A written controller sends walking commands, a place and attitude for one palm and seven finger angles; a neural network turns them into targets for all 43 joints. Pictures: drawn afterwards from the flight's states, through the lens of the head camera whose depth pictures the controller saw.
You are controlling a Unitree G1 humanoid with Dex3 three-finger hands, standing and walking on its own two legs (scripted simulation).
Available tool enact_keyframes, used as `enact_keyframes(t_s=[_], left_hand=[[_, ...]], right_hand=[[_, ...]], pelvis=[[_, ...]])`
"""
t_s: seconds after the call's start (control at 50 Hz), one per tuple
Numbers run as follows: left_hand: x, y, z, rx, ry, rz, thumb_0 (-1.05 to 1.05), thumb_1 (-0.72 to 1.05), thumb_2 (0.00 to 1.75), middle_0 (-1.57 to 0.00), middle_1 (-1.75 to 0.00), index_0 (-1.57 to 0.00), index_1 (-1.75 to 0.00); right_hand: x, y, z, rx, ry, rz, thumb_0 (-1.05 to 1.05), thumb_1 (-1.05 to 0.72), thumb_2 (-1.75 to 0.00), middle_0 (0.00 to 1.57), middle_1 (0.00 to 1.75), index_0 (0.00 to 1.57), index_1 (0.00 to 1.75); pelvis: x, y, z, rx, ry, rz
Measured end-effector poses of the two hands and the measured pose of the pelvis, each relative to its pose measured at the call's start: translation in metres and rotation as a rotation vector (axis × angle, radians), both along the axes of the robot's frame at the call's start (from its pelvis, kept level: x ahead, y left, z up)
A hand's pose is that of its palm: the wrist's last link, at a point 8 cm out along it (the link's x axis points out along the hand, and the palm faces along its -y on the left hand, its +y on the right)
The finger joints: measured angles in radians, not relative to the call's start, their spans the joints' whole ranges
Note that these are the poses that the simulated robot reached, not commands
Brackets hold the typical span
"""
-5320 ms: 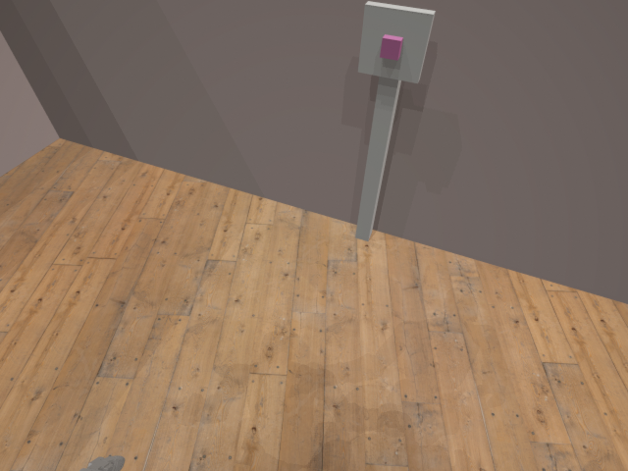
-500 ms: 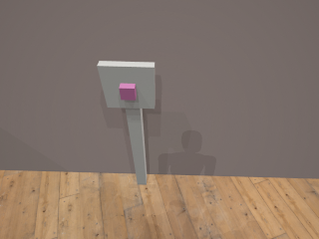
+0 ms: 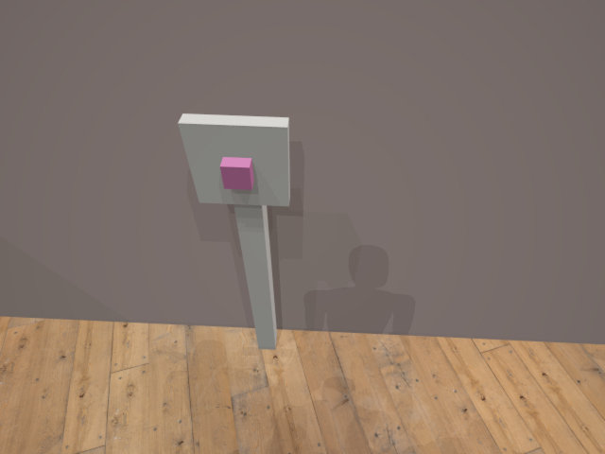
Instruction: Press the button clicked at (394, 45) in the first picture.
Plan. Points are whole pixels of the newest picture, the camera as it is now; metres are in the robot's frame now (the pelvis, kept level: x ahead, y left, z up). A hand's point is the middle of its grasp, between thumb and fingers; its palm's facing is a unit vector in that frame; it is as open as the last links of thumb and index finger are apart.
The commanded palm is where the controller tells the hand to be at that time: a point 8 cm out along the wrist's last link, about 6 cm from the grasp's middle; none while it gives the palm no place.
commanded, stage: come to a stop and stand still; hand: left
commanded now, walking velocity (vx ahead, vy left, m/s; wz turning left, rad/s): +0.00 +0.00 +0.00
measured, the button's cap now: (238, 172) +0.56 +0.15 +0.06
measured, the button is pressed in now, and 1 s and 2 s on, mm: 0 0 0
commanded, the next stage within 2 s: look again from close up in 0.28 s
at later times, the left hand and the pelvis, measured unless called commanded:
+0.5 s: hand out of the picture +0.02 +0.18 -0.17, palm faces +0.02 -0.97 -0.22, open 7.4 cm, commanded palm none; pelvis +0.01 +0.00 +0.00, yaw +1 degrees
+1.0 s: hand out of the picture +0.04 +0.26 -0.16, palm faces +0.02 -0.95 -0.30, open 7.4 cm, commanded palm none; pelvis -0.02 +0.03 +0.00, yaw +1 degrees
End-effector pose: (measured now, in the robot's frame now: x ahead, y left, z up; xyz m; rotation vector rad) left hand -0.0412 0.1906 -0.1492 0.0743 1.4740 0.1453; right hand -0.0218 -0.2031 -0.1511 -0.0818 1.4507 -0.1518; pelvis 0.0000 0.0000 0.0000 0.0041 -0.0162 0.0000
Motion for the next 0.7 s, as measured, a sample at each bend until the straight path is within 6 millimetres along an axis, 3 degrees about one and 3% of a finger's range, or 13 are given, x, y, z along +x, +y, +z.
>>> enact_keyframes(t_s=[0.4,0.54,0.7], left_hand=[[0.039,0.017,0.004,0.046,-0.052,-0.044,0.00,0.90,0.90,-0.20,-0.30,-0.20,-0.29],[0.065,0.045,0.007,0.112,-0.167,-0.051,0.01,0.90,0.90,-0.20,-0.30,-0.20,-0.29],[0.092,0.080,0.014,0.157,-0.283,-0.071,0.01,0.90,0.90,-0.20,-0.30,-0.20,-0.29]], right_hand=[[0.025,-0.016,0.002,-0.018,-0.024,0.017,0.01,-0.91,-0.90,0.20,0.30,0.20,0.29],[0.056,-0.035,0.003,-0.073,-0.136,0.062,0.01,-0.90,-0.90,0.20,0.30,0.20,0.29],[0.097,-0.047,0.020,-0.142,-0.284,0.102,0.01,-0.90,-0.90,0.20,0.30,0.20,0.29]], pelvis=[[0.014,-0.005,0.001,0.002,-0.003,0.004],[0.013,-0.001,-0.006,-0.009,0.000,0.024],[0.004,0.010,-0.008,-0.012,-0.033,0.020]])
